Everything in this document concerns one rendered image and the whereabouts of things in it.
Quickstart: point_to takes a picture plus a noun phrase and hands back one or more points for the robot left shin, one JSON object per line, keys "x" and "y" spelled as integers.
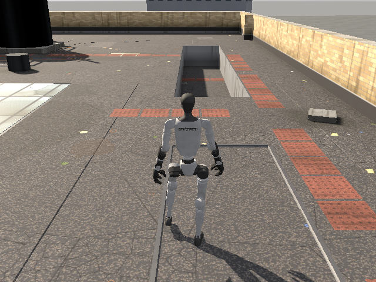
{"x": 169, "y": 200}

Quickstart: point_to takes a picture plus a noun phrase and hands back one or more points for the right robot forearm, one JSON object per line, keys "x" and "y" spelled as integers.
{"x": 216, "y": 155}

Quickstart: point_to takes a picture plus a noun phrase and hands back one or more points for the robot left hand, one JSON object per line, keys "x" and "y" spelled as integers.
{"x": 156, "y": 175}

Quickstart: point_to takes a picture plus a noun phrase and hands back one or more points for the robot right upper arm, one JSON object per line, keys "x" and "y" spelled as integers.
{"x": 209, "y": 134}

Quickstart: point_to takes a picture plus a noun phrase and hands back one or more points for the robot left upper arm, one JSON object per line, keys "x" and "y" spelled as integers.
{"x": 169, "y": 124}

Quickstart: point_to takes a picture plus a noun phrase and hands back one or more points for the left robot forearm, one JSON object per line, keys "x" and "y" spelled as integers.
{"x": 160, "y": 159}

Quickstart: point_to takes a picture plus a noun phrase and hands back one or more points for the robot right thigh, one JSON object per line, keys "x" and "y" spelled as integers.
{"x": 202, "y": 179}

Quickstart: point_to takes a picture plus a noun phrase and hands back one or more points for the robot right hand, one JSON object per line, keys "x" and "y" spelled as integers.
{"x": 217, "y": 167}

